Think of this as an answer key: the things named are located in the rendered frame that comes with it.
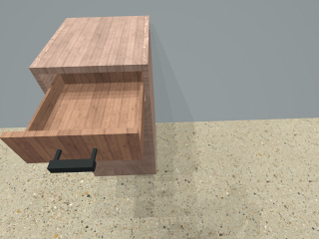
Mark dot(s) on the cabinet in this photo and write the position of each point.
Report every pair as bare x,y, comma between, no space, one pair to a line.
105,45

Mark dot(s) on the drawer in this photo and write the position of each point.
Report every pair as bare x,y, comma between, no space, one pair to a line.
82,111

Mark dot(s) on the handle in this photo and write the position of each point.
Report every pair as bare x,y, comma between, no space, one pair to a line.
58,165

